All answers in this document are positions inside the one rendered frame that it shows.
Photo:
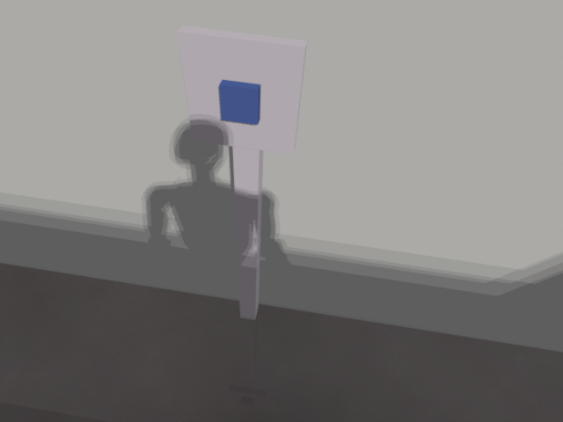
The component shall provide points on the panel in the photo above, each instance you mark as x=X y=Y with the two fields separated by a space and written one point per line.
x=209 y=56

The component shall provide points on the button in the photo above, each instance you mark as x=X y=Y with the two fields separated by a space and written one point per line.
x=240 y=101

